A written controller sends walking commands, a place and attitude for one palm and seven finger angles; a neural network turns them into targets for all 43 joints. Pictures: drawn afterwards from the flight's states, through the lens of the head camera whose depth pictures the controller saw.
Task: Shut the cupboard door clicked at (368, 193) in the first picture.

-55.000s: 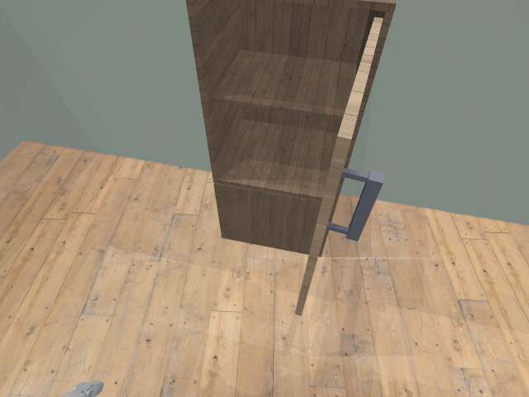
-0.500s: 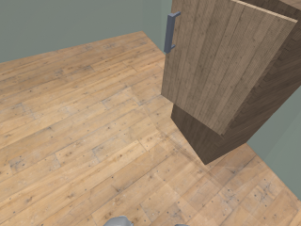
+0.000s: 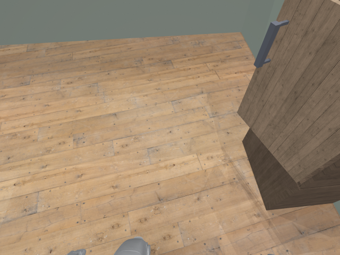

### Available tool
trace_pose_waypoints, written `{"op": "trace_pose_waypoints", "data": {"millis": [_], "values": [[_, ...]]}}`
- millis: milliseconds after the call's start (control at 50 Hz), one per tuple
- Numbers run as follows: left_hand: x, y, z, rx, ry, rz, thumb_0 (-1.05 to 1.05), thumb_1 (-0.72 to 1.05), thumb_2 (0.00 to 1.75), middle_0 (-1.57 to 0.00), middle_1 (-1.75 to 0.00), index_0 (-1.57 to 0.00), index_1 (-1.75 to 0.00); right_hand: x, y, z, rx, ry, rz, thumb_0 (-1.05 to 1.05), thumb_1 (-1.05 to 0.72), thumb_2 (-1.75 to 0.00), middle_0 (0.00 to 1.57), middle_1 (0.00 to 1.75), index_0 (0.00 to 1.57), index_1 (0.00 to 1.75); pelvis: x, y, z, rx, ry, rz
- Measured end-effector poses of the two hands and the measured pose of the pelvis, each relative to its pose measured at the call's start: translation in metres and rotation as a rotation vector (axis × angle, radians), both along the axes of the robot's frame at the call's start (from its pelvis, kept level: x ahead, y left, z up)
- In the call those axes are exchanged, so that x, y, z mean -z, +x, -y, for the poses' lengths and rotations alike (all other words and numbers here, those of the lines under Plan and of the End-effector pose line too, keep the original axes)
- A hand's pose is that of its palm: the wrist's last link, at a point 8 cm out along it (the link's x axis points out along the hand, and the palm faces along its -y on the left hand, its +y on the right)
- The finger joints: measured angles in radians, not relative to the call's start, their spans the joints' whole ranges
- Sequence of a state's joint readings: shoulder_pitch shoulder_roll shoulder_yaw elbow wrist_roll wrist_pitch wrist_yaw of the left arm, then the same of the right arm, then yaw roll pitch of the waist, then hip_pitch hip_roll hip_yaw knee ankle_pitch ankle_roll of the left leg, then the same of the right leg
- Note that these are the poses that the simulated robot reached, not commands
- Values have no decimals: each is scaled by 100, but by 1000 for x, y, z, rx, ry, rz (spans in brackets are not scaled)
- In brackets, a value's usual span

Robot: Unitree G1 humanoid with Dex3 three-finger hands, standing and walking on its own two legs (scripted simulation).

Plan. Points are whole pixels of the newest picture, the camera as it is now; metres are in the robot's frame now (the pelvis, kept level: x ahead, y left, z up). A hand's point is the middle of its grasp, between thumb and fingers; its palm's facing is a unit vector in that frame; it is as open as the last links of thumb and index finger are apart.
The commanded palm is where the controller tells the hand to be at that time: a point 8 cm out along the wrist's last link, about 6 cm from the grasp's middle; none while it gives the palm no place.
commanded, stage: walk to a spot facing it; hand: left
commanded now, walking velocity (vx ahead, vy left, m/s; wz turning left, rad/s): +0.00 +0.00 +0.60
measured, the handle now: (270, 44) +0.74 -0.32 +0.06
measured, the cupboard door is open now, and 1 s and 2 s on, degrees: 20 20 20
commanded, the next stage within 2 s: turn to face it in 1.78 s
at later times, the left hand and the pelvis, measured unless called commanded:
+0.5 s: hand out of the picture +0.01 +0.19 -0.15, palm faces +0.32 -0.91 -0.28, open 7.4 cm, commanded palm none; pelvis +0.01 -0.02 +0.00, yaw +19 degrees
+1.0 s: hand out of the picture +0.02 +0.22 -0.14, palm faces +0.56 -0.78 -0.29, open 7.4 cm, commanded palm none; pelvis +0.05 -0.02 -0.01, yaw +37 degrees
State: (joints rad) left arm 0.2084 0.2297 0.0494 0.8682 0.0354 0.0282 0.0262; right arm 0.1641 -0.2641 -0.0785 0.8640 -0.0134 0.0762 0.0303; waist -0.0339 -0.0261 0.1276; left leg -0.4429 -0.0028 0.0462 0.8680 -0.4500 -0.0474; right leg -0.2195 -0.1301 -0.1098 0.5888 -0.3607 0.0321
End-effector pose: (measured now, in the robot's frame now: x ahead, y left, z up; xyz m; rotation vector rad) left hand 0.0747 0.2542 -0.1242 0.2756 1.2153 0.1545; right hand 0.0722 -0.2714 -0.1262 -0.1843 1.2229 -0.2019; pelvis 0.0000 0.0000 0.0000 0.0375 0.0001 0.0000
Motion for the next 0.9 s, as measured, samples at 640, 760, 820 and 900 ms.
{"op": "trace_pose_waypoints", "data": {"millis": [640, 760, 820, 900], "values": [[23, -119, 18, -497, -72, 3, 1, 90, 90, -21, -30, -20, -30, 4, 130, -75, -493, 23, 40, 1, -91, -90, 20, 30, 20, 30, 11, 10, 7, -439, -31, -5], [21, -135, 5, -565, -62, -39, 1, 90, 90, -21, -30, -20, -30, -3, 132, -91, -560, -2, 43, 1, -91, -90, 20, 30, 20, 30, 5, 9, 5, -492, -37, -6], [9, -127, -1, -578, -46, -2, 1, 91, 90, -20, -30, -20, -30, -4, 127, -89, -579, 1, 13, 1, -91, -90, 20, 30, 20, 30, -1, 14, 6, -521, -46, -6], [-6, -108, -5, -578, -17, 58, 1, 91, 90, -20, -30, -20, -30, 2, 124, -78, -588, 15, -41, 1, -91, -90, 21, 30, 20, 30, -3, 27, 11, -563, -50, -6]]}}
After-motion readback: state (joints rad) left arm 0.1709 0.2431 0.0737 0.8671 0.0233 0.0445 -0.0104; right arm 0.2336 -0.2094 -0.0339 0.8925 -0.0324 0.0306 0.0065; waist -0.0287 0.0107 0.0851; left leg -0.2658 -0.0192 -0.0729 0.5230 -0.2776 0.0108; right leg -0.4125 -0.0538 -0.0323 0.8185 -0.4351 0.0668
